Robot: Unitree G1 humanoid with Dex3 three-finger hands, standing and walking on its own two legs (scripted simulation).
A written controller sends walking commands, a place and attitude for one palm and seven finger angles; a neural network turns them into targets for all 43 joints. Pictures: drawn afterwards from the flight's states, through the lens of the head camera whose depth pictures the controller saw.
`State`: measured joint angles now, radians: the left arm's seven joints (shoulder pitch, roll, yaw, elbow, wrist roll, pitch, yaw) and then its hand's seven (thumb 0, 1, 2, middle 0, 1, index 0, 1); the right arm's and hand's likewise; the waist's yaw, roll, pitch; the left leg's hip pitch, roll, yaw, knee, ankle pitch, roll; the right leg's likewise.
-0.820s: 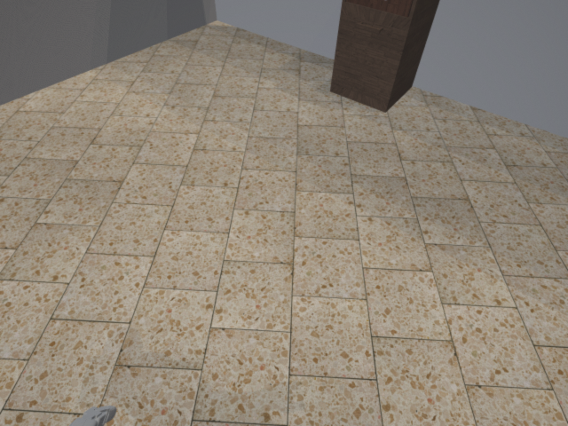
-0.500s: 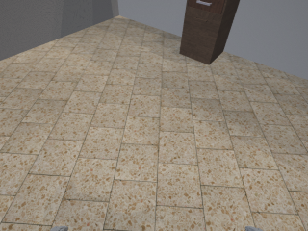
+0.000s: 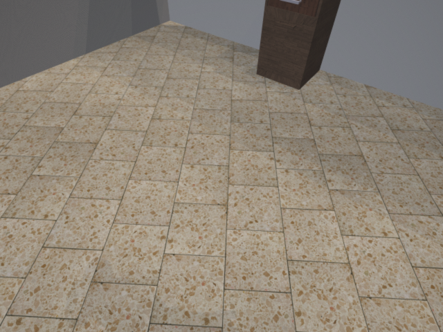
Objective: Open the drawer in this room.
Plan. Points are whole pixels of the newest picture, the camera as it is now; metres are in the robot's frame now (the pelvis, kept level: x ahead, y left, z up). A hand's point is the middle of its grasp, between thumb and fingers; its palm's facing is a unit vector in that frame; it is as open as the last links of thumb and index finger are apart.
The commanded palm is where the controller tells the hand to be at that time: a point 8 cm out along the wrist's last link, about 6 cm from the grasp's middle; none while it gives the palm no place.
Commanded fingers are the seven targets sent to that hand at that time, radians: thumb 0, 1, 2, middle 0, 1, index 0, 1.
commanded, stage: stand and wait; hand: left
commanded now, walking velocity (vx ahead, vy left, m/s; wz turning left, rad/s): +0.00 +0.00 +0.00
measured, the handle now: (290, 0) +2.24 -0.39 -0.12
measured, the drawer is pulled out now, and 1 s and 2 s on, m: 0.00 0.00 0.00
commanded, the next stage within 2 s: turn or walk to find it in 0.08 s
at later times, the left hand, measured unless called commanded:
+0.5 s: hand out of the picture +0.03 +0.22 -0.19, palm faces +0.07 -0.97 -0.23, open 7.4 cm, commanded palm none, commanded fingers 0.00 0.90 0.90 -0.20 -0.30 -0.20 -0.30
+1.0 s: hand out of the picture -0.06 +0.17 -0.17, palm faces +0.15 -0.97 -0.17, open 7.4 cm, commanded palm none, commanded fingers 0.00 0.90 0.90 -0.20 -0.30 -0.20 -0.30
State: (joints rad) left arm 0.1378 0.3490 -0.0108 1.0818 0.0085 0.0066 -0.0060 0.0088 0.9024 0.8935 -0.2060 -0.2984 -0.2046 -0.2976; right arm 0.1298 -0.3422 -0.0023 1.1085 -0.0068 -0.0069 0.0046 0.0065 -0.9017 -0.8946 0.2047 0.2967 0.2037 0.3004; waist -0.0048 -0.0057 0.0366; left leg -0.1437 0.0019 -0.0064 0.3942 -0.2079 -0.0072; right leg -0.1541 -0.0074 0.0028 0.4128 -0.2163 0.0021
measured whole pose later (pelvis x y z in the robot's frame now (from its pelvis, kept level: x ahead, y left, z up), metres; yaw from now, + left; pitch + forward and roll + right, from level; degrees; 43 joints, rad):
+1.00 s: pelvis +0.01 +0.01 +0.00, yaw +5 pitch +0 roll +0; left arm 0.43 0.15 0.02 1.08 0.02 -0.01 0.01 0.01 0.90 0.89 -0.20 -0.30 -0.20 -0.30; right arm 0.27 -0.22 -0.07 1.06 -0.02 0.02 0.02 0.01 -0.91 -0.90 0.20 0.30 0.20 0.30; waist 0.02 0.00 -0.02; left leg -0.41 0.07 0.06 0.85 -0.32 -0.02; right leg -0.10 0.00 0.01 0.37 -0.27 -0.01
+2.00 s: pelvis +0.22 +0.04 -0.02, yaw +4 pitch -1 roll -2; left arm 0.36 0.09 0.00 1.14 0.02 -0.02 0.02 0.01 0.90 0.89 -0.20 -0.30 -0.20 -0.30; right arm 0.18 -0.15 -0.04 1.07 -0.01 -0.01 -0.01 0.00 -0.92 -0.90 0.20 0.30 0.20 0.30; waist 0.02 -0.02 0.07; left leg -0.38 0.06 0.10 0.62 -0.21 0.02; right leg -0.08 -0.03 -0.20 0.52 -0.42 0.01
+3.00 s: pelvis +0.41 +0.04 +0.00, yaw -4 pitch +0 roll -1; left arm 0.22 0.18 0.07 1.09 0.03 0.03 -0.02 0.02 0.92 0.89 -0.20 -0.30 -0.20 -0.30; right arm 0.37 -0.09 -0.03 1.12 -0.03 -0.07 -0.02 0.00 -0.90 -0.89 0.20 0.30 0.20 0.30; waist -0.02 -0.01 0.05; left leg -0.03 0.07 0.25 0.38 -0.34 0.01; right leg -0.52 -0.10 -0.10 0.99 -0.29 0.01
